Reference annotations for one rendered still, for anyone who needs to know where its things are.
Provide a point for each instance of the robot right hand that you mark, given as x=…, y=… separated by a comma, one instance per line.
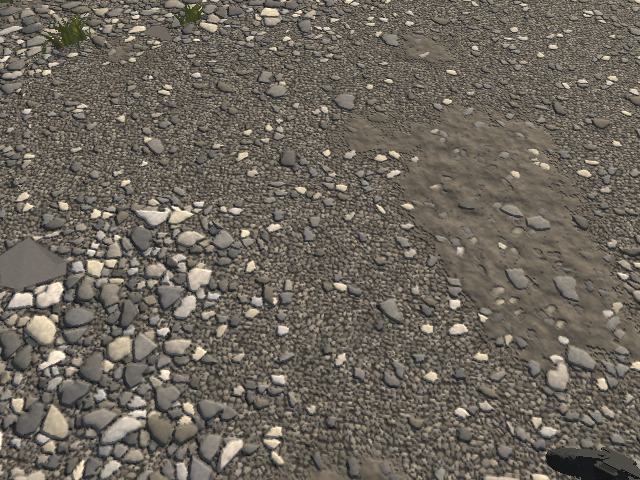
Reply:
x=593, y=464

